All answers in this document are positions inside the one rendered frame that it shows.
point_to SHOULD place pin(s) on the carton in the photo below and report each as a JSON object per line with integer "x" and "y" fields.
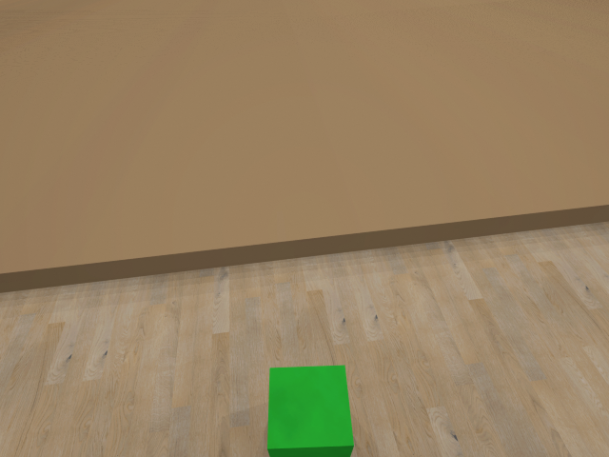
{"x": 309, "y": 413}

